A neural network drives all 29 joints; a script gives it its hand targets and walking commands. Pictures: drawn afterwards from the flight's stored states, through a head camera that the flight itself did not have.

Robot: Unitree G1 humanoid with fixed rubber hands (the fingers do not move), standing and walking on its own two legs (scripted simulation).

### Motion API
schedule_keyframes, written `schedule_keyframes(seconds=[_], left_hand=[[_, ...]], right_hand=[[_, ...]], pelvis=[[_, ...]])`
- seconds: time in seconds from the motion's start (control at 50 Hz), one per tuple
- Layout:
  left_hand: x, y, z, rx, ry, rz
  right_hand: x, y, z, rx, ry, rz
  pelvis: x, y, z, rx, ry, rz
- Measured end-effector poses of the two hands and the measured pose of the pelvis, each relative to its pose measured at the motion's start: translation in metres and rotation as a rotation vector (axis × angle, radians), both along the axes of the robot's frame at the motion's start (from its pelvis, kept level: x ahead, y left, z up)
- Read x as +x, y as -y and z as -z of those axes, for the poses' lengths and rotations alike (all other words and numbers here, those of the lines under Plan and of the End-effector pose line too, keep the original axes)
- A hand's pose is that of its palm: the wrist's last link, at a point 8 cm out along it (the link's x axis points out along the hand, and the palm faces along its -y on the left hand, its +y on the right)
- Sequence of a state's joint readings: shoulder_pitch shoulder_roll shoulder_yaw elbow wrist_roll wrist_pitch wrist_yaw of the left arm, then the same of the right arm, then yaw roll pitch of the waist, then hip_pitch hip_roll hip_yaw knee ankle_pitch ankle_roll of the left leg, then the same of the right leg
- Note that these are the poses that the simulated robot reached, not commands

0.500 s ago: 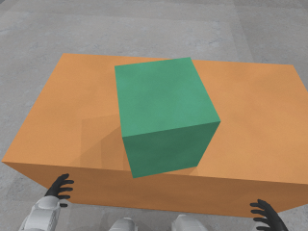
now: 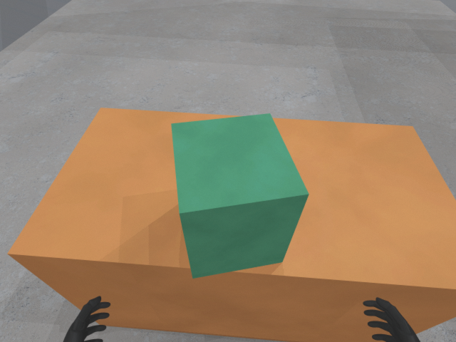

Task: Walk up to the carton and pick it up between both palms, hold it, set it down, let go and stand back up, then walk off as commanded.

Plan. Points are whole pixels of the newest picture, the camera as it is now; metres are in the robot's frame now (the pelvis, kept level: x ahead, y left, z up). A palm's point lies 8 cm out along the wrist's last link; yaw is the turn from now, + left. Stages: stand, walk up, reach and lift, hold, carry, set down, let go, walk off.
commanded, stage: reach and lift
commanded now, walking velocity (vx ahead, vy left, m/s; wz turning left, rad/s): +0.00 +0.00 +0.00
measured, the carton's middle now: (230, 197) +0.40 +0.01 +0.01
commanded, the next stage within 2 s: none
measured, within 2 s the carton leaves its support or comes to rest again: neither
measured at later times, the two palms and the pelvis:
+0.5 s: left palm (109, 317) +0.18 +0.21 -0.03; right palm (400, 330) +0.16 -0.27 -0.03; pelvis -0.01 +0.00 +0.00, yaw +0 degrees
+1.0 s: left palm (131, 290) +0.21 +0.17 +0.00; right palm (385, 290) +0.22 -0.25 +0.00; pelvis +0.02 -0.02 +0.01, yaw +0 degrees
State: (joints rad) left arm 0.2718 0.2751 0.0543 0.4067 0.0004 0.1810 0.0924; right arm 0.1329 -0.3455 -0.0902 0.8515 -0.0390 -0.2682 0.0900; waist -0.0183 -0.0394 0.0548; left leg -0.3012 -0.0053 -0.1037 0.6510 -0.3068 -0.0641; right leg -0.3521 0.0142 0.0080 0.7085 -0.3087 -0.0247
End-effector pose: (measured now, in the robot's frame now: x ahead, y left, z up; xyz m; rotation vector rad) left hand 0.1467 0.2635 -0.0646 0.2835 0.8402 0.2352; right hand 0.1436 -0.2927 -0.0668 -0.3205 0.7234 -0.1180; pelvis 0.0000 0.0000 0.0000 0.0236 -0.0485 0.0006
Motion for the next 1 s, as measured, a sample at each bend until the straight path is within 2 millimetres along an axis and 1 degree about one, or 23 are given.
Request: schedule_keyframes(seconds=[0.1,0.18,0.32,0.48,0.62,0.76,0.88,0.94,1.0], left_hand=[[0.006,0.01,-0.006,-0.015,0.062,0.035],[0.01,0.019,-0.008,-0.039,0.099,0.043],[0.021,0.033,-0.017,-0.062,0.188,0.046],[0.035,0.051,-0.029,-0.073,0.259,0.058],[0.049,0.072,-0.042,-0.088,0.334,0.063],[0.064,0.085,-0.051,-0.097,0.407,0.069],[0.07,0.091,-0.06,-0.105,0.475,0.075],[0.07,0.093,-0.064,-0.112,0.499,0.077],[0.068,0.093,-0.066,-0.114,0.513,0.078]], right_hand=[[-0.009,-0.01,-0.005,0.024,0.039,0.0],[-0.008,-0.016,-0.014,0.029,0.066,-0.003],[0.005,-0.021,-0.038,0.036,0.14,-0.027],[0.015,-0.024,-0.04,0.107,0.16,-0.026],[0.034,-0.023,-0.046,0.144,0.24,-0.044],[0.053,-0.018,-0.055,0.167,0.319,-0.056],[0.067,-0.03,-0.061,0.208,0.379,-0.091],[0.071,-0.037,-0.063,0.227,0.401,-0.113],[0.072,-0.04,-0.066,0.23,0.418,-0.118]], pelvis=[[-0.006,0.001,0.0,0.001,0.022,0.001],[-0.01,0.0,0.0,0.001,0.037,0.001],[-0.013,-0.001,0.0,-0.001,0.043,0.002],[-0.006,-0.001,-0.002,0.0,0.031,0.001],[0.003,0.006,-0.005,0.01,0.016,0.0],[0.014,0.013,-0.006,0.02,0.001,-0.001],[0.02,0.016,-0.007,0.024,-0.008,-0.001],[0.022,0.016,-0.007,0.025,-0.011,-0.001],[0.022,0.016,-0.007,0.024,-0.011,-0.001]])
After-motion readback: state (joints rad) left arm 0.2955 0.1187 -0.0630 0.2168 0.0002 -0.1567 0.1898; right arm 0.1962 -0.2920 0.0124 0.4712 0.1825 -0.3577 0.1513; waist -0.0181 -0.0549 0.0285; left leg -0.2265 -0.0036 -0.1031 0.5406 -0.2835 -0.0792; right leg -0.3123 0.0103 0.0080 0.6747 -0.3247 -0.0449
